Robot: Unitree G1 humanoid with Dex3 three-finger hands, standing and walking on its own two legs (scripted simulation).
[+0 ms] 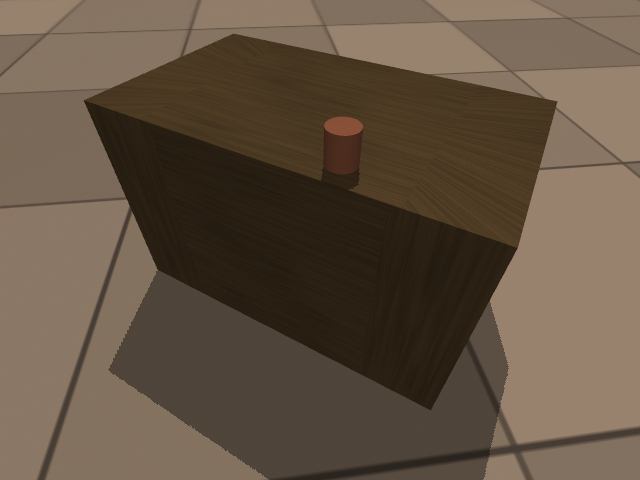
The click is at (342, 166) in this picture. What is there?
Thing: squat round
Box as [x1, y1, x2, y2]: [323, 117, 362, 173]
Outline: 331,118 327,120 324,124 323,164 325,168 335,173 348,173 354,171 358,167 362,125 359,121 350,117
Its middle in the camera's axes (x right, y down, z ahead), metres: +0.05 -0.22 +0.87
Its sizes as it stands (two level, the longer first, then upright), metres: 0.084 0.084 0.097
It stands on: a support 0.75 m high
